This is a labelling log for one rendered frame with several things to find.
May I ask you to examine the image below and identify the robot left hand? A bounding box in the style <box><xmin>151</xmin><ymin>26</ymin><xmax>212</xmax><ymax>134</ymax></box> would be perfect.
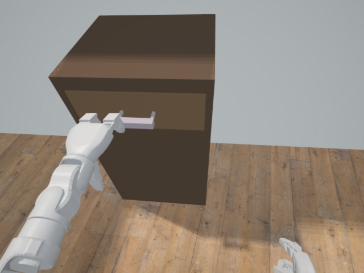
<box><xmin>65</xmin><ymin>113</ymin><xmax>125</xmax><ymax>191</ymax></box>

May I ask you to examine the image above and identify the handle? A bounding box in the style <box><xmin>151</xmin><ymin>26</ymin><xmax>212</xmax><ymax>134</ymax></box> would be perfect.
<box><xmin>119</xmin><ymin>110</ymin><xmax>155</xmax><ymax>129</ymax></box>

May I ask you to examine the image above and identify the cabinet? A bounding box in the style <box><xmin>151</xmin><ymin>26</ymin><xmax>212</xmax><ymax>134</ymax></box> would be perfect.
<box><xmin>48</xmin><ymin>14</ymin><xmax>216</xmax><ymax>205</ymax></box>

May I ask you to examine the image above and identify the left robot forearm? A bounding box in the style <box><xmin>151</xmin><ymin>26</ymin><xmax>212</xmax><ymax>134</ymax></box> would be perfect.
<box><xmin>0</xmin><ymin>155</ymin><xmax>95</xmax><ymax>273</ymax></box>

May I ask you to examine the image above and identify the robot right hand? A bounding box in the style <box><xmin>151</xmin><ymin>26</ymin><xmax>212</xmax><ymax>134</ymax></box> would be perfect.
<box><xmin>274</xmin><ymin>238</ymin><xmax>316</xmax><ymax>273</ymax></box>

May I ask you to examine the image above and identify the drawer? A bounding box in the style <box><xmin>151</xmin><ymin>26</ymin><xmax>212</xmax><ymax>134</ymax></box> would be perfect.
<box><xmin>64</xmin><ymin>90</ymin><xmax>206</xmax><ymax>130</ymax></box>

